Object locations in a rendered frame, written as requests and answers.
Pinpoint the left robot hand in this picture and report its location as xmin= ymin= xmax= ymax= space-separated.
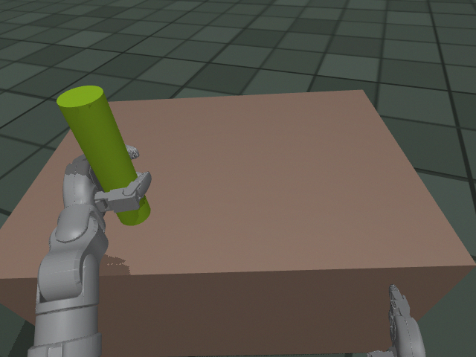
xmin=62 ymin=144 xmax=152 ymax=217

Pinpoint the can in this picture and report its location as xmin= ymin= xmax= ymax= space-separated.
xmin=57 ymin=86 xmax=150 ymax=226

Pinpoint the right robot hand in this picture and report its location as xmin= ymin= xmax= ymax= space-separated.
xmin=366 ymin=284 xmax=426 ymax=357

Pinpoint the left robot arm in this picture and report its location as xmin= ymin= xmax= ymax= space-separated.
xmin=28 ymin=204 xmax=109 ymax=357

